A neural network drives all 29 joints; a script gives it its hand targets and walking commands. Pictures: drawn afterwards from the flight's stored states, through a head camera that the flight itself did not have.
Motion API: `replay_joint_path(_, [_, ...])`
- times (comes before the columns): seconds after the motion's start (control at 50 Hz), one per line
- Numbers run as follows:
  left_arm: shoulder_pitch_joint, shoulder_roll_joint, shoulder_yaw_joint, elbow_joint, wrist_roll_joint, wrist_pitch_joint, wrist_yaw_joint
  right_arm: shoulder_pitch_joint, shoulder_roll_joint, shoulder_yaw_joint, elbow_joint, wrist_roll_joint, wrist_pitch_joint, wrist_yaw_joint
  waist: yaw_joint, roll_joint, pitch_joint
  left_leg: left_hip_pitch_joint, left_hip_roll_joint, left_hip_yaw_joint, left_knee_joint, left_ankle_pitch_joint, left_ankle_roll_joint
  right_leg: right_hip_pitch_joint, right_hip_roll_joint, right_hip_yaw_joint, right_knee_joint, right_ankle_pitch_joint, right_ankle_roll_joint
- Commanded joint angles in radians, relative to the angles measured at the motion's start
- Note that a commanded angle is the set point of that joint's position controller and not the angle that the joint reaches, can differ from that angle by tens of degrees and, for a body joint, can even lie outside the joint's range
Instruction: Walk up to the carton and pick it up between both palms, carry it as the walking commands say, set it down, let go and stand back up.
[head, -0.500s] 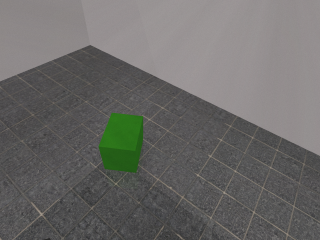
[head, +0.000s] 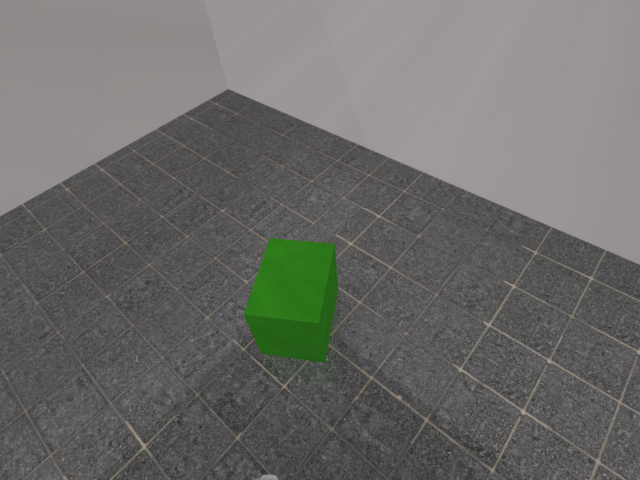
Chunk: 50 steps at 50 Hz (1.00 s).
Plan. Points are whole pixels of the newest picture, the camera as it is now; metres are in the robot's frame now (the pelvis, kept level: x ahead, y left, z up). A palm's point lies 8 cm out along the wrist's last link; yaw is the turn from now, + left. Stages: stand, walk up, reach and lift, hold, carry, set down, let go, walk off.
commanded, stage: walk up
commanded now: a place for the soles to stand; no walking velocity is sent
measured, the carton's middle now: (297, 299) +0.77 +0.16 -0.64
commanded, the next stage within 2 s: none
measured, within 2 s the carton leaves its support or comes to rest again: neither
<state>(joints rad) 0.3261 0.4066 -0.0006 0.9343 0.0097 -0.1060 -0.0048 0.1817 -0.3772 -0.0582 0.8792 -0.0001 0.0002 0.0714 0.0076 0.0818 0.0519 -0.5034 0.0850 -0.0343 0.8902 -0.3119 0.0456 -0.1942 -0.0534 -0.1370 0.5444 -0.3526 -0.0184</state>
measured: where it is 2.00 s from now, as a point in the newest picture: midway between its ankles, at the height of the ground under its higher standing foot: (302, 456)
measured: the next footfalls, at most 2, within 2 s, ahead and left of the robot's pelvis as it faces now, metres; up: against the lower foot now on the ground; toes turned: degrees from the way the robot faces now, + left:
left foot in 0.14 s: +0.16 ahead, +0.18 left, +0.00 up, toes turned +6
right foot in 0.48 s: +0.18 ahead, -0.03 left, +0.00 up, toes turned -1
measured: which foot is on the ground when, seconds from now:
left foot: up 0.00-0.12, down 0.14-0.50, up 0.52-0.82, down 0.84-1.00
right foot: down 0.00-0.16, up 0.18-0.46, down 0.48-0.86, up 0.88-1.00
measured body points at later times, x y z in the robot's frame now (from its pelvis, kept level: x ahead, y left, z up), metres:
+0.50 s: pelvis +0.10 +0.07 -0.01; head +0.11 +0.07 +0.44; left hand +0.14 +0.39 -0.12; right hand +0.19 -0.23 -0.13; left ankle +0.12 +0.17 -0.73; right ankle +0.14 -0.02 -0.73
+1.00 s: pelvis +0.20 +0.15 -0.01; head +0.20 +0.17 +0.44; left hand +0.22 +0.47 -0.14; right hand +0.33 -0.15 -0.11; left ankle +0.22 +0.27 -0.73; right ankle +0.18 +0.02 -0.68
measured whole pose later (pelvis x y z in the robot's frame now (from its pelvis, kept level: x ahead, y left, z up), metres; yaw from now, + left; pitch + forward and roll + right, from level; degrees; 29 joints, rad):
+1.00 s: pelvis +0.20 +0.15 -0.01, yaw +13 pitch -4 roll +0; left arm 0.20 0.41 0.00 0.93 0.01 -0.03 -0.03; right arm 0.32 -0.36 -0.06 0.88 0.00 -0.09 0.02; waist 0.01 -0.06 0.07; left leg -0.29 -0.03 -0.02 0.63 -0.28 0.02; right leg -0.34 -0.11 -0.12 1.07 -0.49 0.01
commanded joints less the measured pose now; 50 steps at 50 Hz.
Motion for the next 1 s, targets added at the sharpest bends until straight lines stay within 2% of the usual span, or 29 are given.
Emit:
replay_joint_path(0.0, [-0.007, 0.291, 0.135, -0.102, 0.004, 0.001, 0.013, -0.082, -0.153, -0.040, -0.130, -0.015, -0.037, 0.013, 0.078, -0.291, -0.038, -0.124, 0.000, 0.096, -0.233, 0.040, -0.041, 0.287, -0.243, 0.028, -0.135, 0.424, -0.158])
replay_joint_path(0.02, [0.028, 0.295, 0.137, -0.099, 0.000, 0.006, 0.008, -0.095, -0.149, -0.032, -0.119, -0.021, -0.042, 0.015, 0.100, -0.286, -0.043, -0.059, -0.006, 0.131, -0.284, 0.063, -0.038, 0.237, -0.247, 0.003, -0.109, 0.401, -0.151])
replay_joint_path(0.04, [-0.021, 0.302, 0.139, -0.106, 0.006, 0.006, 0.005, -0.034, -0.144, -0.040, -0.101, -0.016, -0.043, 0.015, 0.051, -0.326, -0.081, 0.021, -0.011, 0.129, -0.303, 0.098, -0.026, 0.189, -0.254, 0.011, -0.085, 0.326, -0.147])
replay_joint_path(0.06, [-0.110, 0.303, 0.138, -0.119, 0.004, 0.018, 0.002, 0.095, -0.163, -0.060, -0.067, -0.025, -0.049, 0.005, -0.048, -0.245, -0.120, 0.190, -0.071, 0.188, -0.415, 0.091, -0.016, 0.141, -0.245, -0.043, 0.050, 0.351, -0.124])
replay_joint_path(0.08, [-0.070, 0.242, 0.112, -0.126, -0.011, 0.023, 0.004, 0.248, -0.213, -0.080, -0.002, -0.031, -0.066, -0.011, -0.114, -0.031, -0.224, 0.412, -0.078, 0.053, -0.489, 0.097, 0.016, 0.053, -0.171, -0.056, 0.377, 0.368, -0.070])
replay_joint_path(0.1, [-0.025, 0.138, 0.080, -0.162, -0.016, 0.009, -0.002, 0.291, -0.336, -0.114, 0.001, -0.032, -0.071, -0.037, -0.122, 0.220, -0.265, 0.584, 0.131, -0.346, -0.521, 0.100, 0.120, -0.248, -0.056, -0.020, 0.577, 0.029, -0.010])
replay_joint_path(0.12, [-0.042, 0.165, 0.073, -0.167, -0.016, 0.007, 0.003, 0.256, -0.370, -0.117, -0.034, -0.027, -0.073, -0.047, -0.111, 0.226, -0.236, 0.714, 0.210, -0.582, -0.599, 0.128, 0.200, -0.510, 0.049, 0.048, 0.655, -0.241, -0.005])
replay_joint_path(0.14, [-0.068, 0.244, 0.091, -0.130, -0.009, 0.012, 0.006, 0.204, -0.342, -0.112, -0.051, 0.013, -0.073, -0.053, -0.093, 0.035, -0.170, 0.655, 0.230, -0.525, -0.569, 0.101, 0.207, -0.511, -0.035, 0.142, 0.638, -0.174, -0.021])
replay_joint_path(0.22, [-0.105, 0.220, 0.093, -0.078, -0.005, 0.020, -0.014, 0.126, -0.275, -0.096, -0.058, -0.004, -0.062, -0.052, -0.034, 0.070, 0.040, 0.301, 0.106, -0.298, -0.591, 0.132, 0.198, -0.357, -0.082, 0.112, 0.433, -0.130, 0.011])
replay_joint_path(0.32, [-0.090, 0.216, 0.115, -0.084, -0.004, 0.033, -0.036, 0.111, -0.293, -0.088, -0.110, -0.026, -0.061, -0.029, -0.032, 0.187, 0.101, 0.086, 0.125, -0.354, -0.686, -0.252, 0.212, -0.199, -0.050, 0.099, 0.250, -0.149, 0.014])
replay_joint_path(0.38, [-0.100, 0.201, 0.110, -0.081, 0.001, 0.021, -0.036, 0.142, -0.287, -0.088, -0.128, -0.027, -0.061, -0.033, -0.038, 0.074, 0.048, 0.103, 0.124, -0.391, -0.634, -0.258, 0.202, -0.148, -0.021, 0.096, 0.152, -0.111, -0.006])
replay_joint_path(0.42, [0.020, 0.199, 0.115, -0.048, 0.005, 0.001, -0.034, 0.053, -0.268, -0.074, -0.146, -0.030, -0.051, -0.030, 0.056, 0.015, -0.042, 0.006, 0.044, -0.281, -0.469, -0.245, 0.154, 0.120, 0.010, 0.096, -0.072, -0.020, -0.044])
replay_joint_path(0.44, [0.101, 0.285, 0.134, -0.011, 0.017, -0.006, -0.019, 0.011, -0.199, -0.051, -0.169, -0.020, -0.047, -0.026, 0.120, -0.169, -0.030, -0.240, -0.067, -0.184, -0.246, -0.271, 0.062, 0.305, -0.123, 0.296, -0.234, -0.216, -0.100])
replay_joint_path(0.46, [0.117, 0.359, 0.144, -0.025, 0.017, -0.014, -0.005, 0.048, -0.142, -0.026, -0.159, 0.001, -0.051, -0.034, 0.122, -0.385, -0.017, -0.394, -0.197, -0.022, 0.055, -0.181, 0.007, 0.327, -0.396, 0.619, -0.438, -0.529, -0.134])
replay_joint_path(0.48, [-0.009, 0.352, 0.147, -0.059, 0.026, -0.009, 0.003, 0.068, -0.213, -0.047, -0.143, -0.018, -0.051, -0.043, 0.074, -0.215, 0.041, -0.346, -0.105, -0.109, 0.174, -0.140, -0.006, 0.242, -0.473, 0.648, -0.450, -0.506, -0.188])
replay_joint_path(0.52, [-0.087, 0.293, 0.146, -0.104, 0.024, -0.013, 0.002, 0.143, -0.239, -0.064, -0.093, -0.006, -0.059, -0.033, 0.022, -0.086, -0.037, -0.257, -0.063, -0.075, 0.131, -0.078, -0.019, 0.269, -0.382, 0.449, -0.351, -0.297, -0.172])
replay_joint_path(0.56, [-0.044, 0.258, 0.125, -0.100, 0.016, -0.014, -0.003, 0.117, -0.202, -0.052, -0.095, 0.004, -0.065, -0.027, 0.028, -0.234, -0.049, -0.223, -0.027, -0.028, 0.042, -0.055, -0.020, 0.315, -0.312, 0.229, -0.282, 0.069, -0.174])
replay_joint_path(0.58, [-0.036, 0.252, 0.130, -0.109, 0.020, -0.017, -0.004, 0.076, -0.197, -0.046, -0.121, 0.001, -0.066, -0.023, 0.047, -0.191, -0.049, -0.247, -0.031, -0.005, 0.028, -0.086, -0.035, 0.373, -0.313, 0.231, -0.238, 0.223, -0.194])
replay_joint_path(0.64, [0.018, 0.273, 0.134, -0.096, 0.017, -0.003, -0.010, 0.049, -0.170, -0.029, -0.123, 0.001, -0.067, -0.018, 0.078, -0.260, -0.075, -0.216, -0.031, 0.035, -0.059, -0.085, -0.039, 0.368, -0.284, 0.134, -0.133, 0.481, -0.190])
replay_joint_path(0.74, [-0.009, 0.300, 0.138, -0.116, 0.008, 0.020, -0.020, 0.066, -0.174, -0.040, -0.096, -0.007, -0.079, -0.031, 0.056, -0.334, -0.052, -0.021, -0.069, 0.138, -0.276, -0.010, -0.034, 0.243, -0.228, 0.039, -0.050, 0.432, -0.167])
replay_joint_path(0.78, [-0.101, 0.255, 0.127, -0.137, -0.001, 0.037, -0.023, 0.245, -0.196, -0.063, -0.042, -0.018, -0.096, -0.056, -0.040, -0.202, -0.180, 0.248, -0.132, 0.193, -0.456, 0.182, -0.006, 0.153, -0.205, -0.029, 0.222, 0.481, -0.106])
replay_joint_path(0.8, [-0.085, 0.195, 0.101, -0.174, -0.012, 0.039, -0.015, 0.363, -0.276, -0.099, -0.016, -0.022, -0.106, -0.074, -0.126, 0.035, -0.251, 0.487, -0.018, -0.074, -0.485, 0.132, 0.052, -0.094, -0.141, -0.014, 0.521, 0.323, -0.044])
replay_joint_path(0.82, [-0.104, 0.107, 0.069, -0.195, -0.010, 0.033, -0.021, 0.388, -0.391, -0.122, -0.012, -0.032, -0.112, -0.089, -0.141, 0.307, -0.194, 0.675, 0.181, -0.518, -0.563, 0.246, 0.136, -0.499, 0.017, 0.041, 0.653, -0.246, -0.015])
replay_joint_path(0.84, [-0.110, 0.168, 0.089, -0.177, -0.002, 0.052, -0.018, 0.335, -0.374, -0.107, -0.031, -0.005, -0.116, -0.090, -0.101, 0.077, -0.159, 0.651, 0.250, -0.628, -0.556, 0.186, 0.196, -0.576, -0.025, 0.173, 0.672, -0.230, -0.020])
replay_joint_path(0.86, [-0.122, 0.240, 0.104, -0.147, 0.002, 0.052, -0.014, 0.291, -0.335, -0.102, -0.047, 0.019, -0.115, -0.091, -0.093, -0.041, -0.102, 0.614, 0.267, -0.566, -0.528, 0.291, 0.246, -0.548, -0.068, 0.178, 0.690, -0.189, -0.002])
replay_joint_path(0.9, [-0.139, 0.194, 0.084, -0.127, -0.005, 0.053, -0.019, 0.228, -0.315, -0.092, -0.044, 0.002, -0.114, -0.090, -0.052, -0.071, -0.018, 0.428, 0.231, -0.430, -0.534, 0.345, 0.237, -0.477, -0.107, 0.163, 0.546, -0.172, 0.009])
replay_joint_path(0.92, [-0.110, 0.207, 0.093, -0.098, -0.001, 0.064, -0.025, 0.171, -0.301, -0.092, -0.054, 0.000, -0.116, -0.090, -0.008, -0.029, 0.066, 0.277, 0.154, -0.340, -0.544, 0.279, 0.201, -0.422, -0.123, 0.164, 0.503, -0.097, 0.010])
replay_joint_path(0.94, [-0.117, 0.189, 0.095, -0.098, -0.007, 0.075, -0.032, 0.202, -0.305, -0.092, -0.043, -0.006, -0.114, -0.093, -0.034, 0.051, 0.096, 0.234, 0.136, -0.291, -0.556, 0.220, 0.194, -0.402, -0.106, 0.122, 0.445, -0.112, 0.008])
replay_joint_path(0.98, [-0.145, 0.206, 0.125, -0.113, 0.008, 0.088, -0.045, 0.202, -0.319, -0.092, -0.065, -0.016, -0.113, -0.081, -0.037, 0.091, 0.148, 0.142, 0.137, -0.376, -0.612, -0.053, 0.206, -0.362, -0.082, 0.127, 0.423, -0.067, 0.019])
